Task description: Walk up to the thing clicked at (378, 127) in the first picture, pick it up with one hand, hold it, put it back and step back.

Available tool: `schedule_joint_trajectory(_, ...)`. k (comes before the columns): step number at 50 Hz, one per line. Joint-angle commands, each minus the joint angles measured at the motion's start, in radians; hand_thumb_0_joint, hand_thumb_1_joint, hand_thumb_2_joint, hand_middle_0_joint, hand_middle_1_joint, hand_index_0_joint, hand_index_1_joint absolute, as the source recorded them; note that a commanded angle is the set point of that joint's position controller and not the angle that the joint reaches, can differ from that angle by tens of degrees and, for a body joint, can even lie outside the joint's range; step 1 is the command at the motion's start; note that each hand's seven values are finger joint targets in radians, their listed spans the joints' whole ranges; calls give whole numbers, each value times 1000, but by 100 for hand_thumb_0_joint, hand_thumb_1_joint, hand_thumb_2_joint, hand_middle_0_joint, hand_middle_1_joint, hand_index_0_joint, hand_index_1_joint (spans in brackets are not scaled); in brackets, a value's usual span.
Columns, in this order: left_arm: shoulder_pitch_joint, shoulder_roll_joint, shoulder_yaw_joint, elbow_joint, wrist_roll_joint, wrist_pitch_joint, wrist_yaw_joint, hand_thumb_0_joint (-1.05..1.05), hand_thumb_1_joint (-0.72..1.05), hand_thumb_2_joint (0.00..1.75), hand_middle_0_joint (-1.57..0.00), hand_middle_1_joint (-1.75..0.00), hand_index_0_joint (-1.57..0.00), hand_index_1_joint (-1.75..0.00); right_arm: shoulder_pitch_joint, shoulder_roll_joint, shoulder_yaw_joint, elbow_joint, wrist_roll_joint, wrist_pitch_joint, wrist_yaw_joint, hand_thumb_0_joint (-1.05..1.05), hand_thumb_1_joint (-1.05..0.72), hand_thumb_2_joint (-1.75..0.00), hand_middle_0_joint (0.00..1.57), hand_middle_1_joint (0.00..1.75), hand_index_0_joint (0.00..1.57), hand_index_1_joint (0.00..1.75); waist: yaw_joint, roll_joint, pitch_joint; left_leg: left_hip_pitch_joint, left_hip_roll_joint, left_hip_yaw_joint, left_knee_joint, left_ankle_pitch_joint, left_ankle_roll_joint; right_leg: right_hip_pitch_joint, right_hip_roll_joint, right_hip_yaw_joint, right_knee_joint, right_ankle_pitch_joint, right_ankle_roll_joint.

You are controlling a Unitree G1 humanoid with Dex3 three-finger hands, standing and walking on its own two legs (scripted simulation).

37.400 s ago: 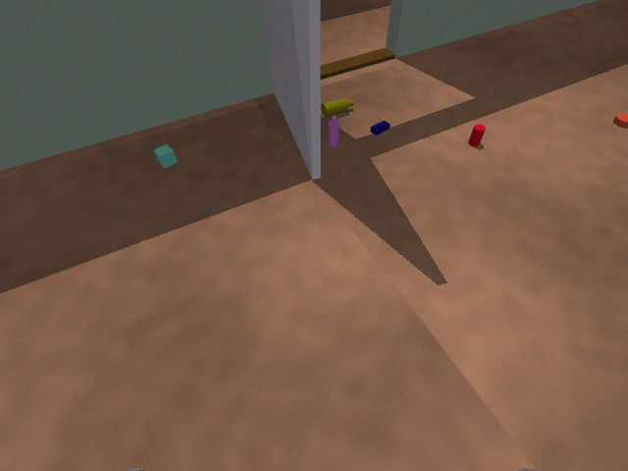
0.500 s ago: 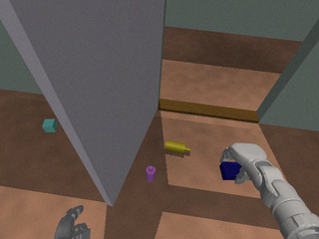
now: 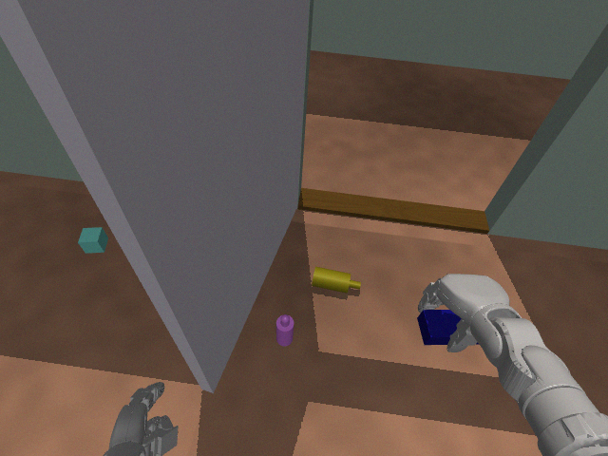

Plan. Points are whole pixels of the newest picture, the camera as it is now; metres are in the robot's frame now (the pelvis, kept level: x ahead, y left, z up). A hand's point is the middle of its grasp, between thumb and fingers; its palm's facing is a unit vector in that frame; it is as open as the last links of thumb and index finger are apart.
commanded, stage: hold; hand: right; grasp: from above
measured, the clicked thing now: (453, 327) +0.30 -0.23 -0.07
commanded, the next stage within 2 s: crouch in 0.34 s
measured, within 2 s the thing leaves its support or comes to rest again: neither
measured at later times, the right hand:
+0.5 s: hand (456, 316) +0.30 -0.22 -0.04, palm faces -0.48 +0.04 -0.88, open 7.3 cm
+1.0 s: hand (425, 331) +0.35 -0.23 -0.19, palm faces -0.42 -0.07 -0.90, open 7.3 cm
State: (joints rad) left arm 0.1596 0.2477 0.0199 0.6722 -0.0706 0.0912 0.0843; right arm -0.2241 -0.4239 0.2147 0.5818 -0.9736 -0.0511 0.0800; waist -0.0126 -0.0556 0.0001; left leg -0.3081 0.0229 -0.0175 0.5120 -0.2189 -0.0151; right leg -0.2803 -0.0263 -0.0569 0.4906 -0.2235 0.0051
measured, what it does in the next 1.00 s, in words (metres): lowers itself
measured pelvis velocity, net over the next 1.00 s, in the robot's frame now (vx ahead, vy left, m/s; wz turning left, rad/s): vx -0.01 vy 0.00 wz -0.03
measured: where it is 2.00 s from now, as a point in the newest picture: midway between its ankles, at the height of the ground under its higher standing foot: outside the picture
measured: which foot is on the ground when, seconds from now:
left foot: down 0.00-1.00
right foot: down 0.00-1.00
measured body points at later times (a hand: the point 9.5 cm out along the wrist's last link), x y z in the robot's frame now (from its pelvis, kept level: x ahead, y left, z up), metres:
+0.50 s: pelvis +0.02 +0.00 +0.00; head +0.04 +0.02 +0.45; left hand +0.17 +0.25 -0.12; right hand +0.33 -0.22 +0.01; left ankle +0.03 +0.13 -0.74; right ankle +0.02 -0.12 -0.74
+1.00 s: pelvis -0.01 +0.00 -0.09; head +0.09 -0.02 +0.35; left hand +0.10 +0.29 -0.20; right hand +0.36 -0.23 -0.14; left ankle +0.03 +0.13 -0.74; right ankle +0.02 -0.13 -0.74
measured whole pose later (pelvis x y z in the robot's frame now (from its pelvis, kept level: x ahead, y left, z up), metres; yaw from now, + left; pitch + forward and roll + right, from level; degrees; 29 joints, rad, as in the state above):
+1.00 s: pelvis -0.01 +0.00 -0.09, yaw -2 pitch +20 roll +1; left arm 0.19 0.28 0.08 0.70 0.00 0.08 0.02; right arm -0.56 -0.40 0.17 1.11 -1.19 -0.12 -0.30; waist 0.08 -0.01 -0.13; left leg -1.00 0.02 0.02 1.11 -0.45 -0.02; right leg -1.01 -0.04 0.00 1.14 -0.47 0.01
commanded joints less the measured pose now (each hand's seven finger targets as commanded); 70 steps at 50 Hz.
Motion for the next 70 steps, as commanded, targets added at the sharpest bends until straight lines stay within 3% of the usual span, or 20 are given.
schedule_joint_trajectory(1, -96, 121, 36, -137, 5, -41, 12, 0, 91, 90, -20, -30, -20, -30, -341, -224, -123, -211, -7, -11, -60, 0, -87, -12, 113, 27, 122, 19, -2, 37, -264, 61, -46, 12, -82, 67, 23, 121, 36, 12, -63, 109, -22)
schedule_joint_trajectory(8, -88, 122, 40, -119, 6, -36, 9, 0, 90, 90, -20, -30, -20, -30, -354, -221, -123, -179, -14, 2, -78, 0, -85, -12, 112, 27, 120, 18, -1, 30, -271, 79, -45, 14, -87, 111, 23, 139, 37, 9, -64, 153, -21)
schedule_joint_trajectory(15, -84, 121, 46, -129, 3, -30, 1, 0, 90, 90, -20, -30, -20, -30, -296, -170, -73, -154, 1, 8, -43, 0, -87, -15, 112, 30, 121, 21, -2, 51, -250, 84, -46, 19, -87, 141, 24, 138, 32, 13, -67, 186, -20)
schedule_joint_trajectory(17, -82, 125, 48, -134, 1, -26, 2, 0, 90, 90, -20, -30, -20, -30, -297, -207, -104, -160, -5, 5, -44, 0, -87, -12, 112, 28, 121, 19, -9, 41, -255, 89, -46, 21, -85, 154, 26, 140, 33, 14, -66, 203, -19)
schedule_joint_trajectory(19, -84, 122, 45, -136, 2, -25, 2, 0, 90, 90, -20, -30, -20, -30, -340, -204, -95, -200, -6, -2, -47, 0, -89, -12, 114, 27, 122, 18, -4, 33, -271, 95, -47, 21, -84, 155, 27, 150, 34, 15, -67, 203, -18)
schedule_joint_trajectory(21, -77, 124, 44, -134, 3, -23, 2, 0, 90, 90, -20, -30, -20, -30, -323, -195, -100, -171, -8, -2, -56, 0, -90, -12, 115, 28, 124, 19, 4, 44, -257, 84, -46, 19, -85, 155, 25, 144, 34, 13, -62, 200, -20)
schedule_joint_trajectory(22, -78, 124, 45, -133, 3, -21, 2, 0, 90, 91, -20, -30, -20, -30, -313, -200, -108, -158, -11, -2, -64, 0, -94, -9, 109, 35, 123, 21, -2, 33, -254, 87, -47, 20, -81, 163, 27, 145, 34, 13, -64, 211, -17)
schedule_joint_trajectory(23, -68, 126, 50, -129, 4, -20, 2, 0, 87, 89, -20, -30, -20, -30, -338, -215, -122, -158, -19, -3, -73, 0, -86, -7, 101, 28, 115, 15, 5, 36, -269, 88, -46, 20, -78, 176, 25, 145, 34, 12, -55, 220, -19)
schedule_joint_trajectory(26, -62, 124, 51, -123, 6, -16, -1, 0, 89, 90, -20, -30, -20, -30, -299, -187, -112, -115, -33, -4, -97, 0, -88, -16, 118, 21, 124, 16, 5, 50, -253, 83, -43, 21, -74, 183, 24, 135, 38, 9, -46, 224, -19)
schedule_joint_trajectory(33, -28, 129, 67, -98, 18, -3, -14, 0, 90, 90, -20, -30, -20, -30, -291, -150, -93, 12, -66, -42, -176, 0, -88, -14, 119, 19, 124, 14, 30, 98, -235, 4, -39, 25, -18, 175, 21, 49, 39, 18, 22, 207, -18)
schedule_joint_trajectory(36, -5, 138, 74, -79, 30, 3, -21, 0, 90, 90, -20, -30, -20, -30, -389, -172, -103, 59, -95, -62, -231, 0, -87, -14, 119, 18, 125, 13, 54, 70, -284, -84, -37, 21, 61, 183, 20, -12, 40, 17, 113, 204, -15)
schedule_joint_trajectory(41, 52, 143, 92, -47, 56, -6, -41, 0, 90, 90, -20, -30, -20, -30, -498, -121, -82, 209, -160, -76, -342, 0, -85, -20, 119, 19, 123, 16, 88, 69, -361, -297, -35, 20, 255, 144, 23, -232, 43, 22, 340, 144, -10)
schedule_joint_trajectory(47, 113, 164, 106, -38, 80, -28, -58, 0, 90, 90, -20, -30, -20, -30, -692, -143, -93, 384, -216, -67, -441, 0, -84, -15, 116, 22, 122, 17, 129, 17, -498, -590, -41, 28, 499, 26, 32, -505, 34, 34, 600, 33, -16)
schedule_joint_trajectory(51, 143, 175, 107, -29, 94, -49, -53, 0, 90, 90, -20, -30, -20, -30, -787, -210, -130, 465, -228, -39, -475, 0, -83, -17, 117, 20, 122, 15, 120, -46, -605, -733, -42, 44, 631, -65, 43, -640, 30, 57, 702, -58, -10)
schedule_joint_trajectory(52, 150, 176, 106, -29, 97, -55, -52, 0, 90, 90, -20, -30, -20, -30, -809, -200, -125, 493, -225, -31, -478, 0, -83, -20, 117, 20, 122, 16, 140, -27, -614, -765, -45, 47, 662, -85, 44, -693, 29, 64, 729, -86, -13)
schedule_joint_trajectory(56, 173, 181, 112, -24, 101, -79, -44, 0, 90, 90, -20, -30, -20, -30, -892, -224, -141, 497, -205, -8, -469, 0, -82, -23, 116, 22, 121, 18, 158, -36, -740, -856, -42, 51, 780, -146, 47, -810, 27, 75, 843, -164, -17)
schedule_joint_trajectory(65, 196, 187, 96, -8, 115, -104, -47, 0, 89, 90, -20, -30, -20, -30, -1046, -291, -172, 548, -196, -7, -421, 0, -81, -21, 114, 21, 119, 16, 215, -75, -781, -1103, -39, 69, 977, -304, 57, -1053, 28, 107, 1016, -342, -20)
schedule_joint_trajectory(66, 203, 192, 91, 2, 118, -106, -50, 0, 90, 90, -20, -30, -20, -30, -1000, -287, -175, 631, -204, -6, -415, 0, -81, -24, 116, 21, 120, 17, 223, -49, -740, -1153, -36, 74, 998, -315, 55, -1088, 27, 116, 1037, -355, -21)
schedule_joint_trajectory(67, 200, 189, 87, -2, 119, -110, -54, 0, 89, 90, -20, -30, -20, -30, -1078, -319, -183, 569, -202, -20, -415, 0, -83, -22, 117, 20, 121, 16, 227, -81, -760, -1177, -38, 75, 1019, -344, 58, -1113, 30, 123, 1052, -383, -22)
schedule_joint_trajectory(70, 204, 199, 72, 2, 125, -116, -67, 0, 89, 90, -20, -30, -20, -30, -1070, -362, -204, 643, -224, -39, -415, 0, -82, -21, 115, 20, 120, 15, 240, -79, -732, -1270, -31, 82, 1073, -376, 54, -1176, 30, 138, 1104, -423, -23)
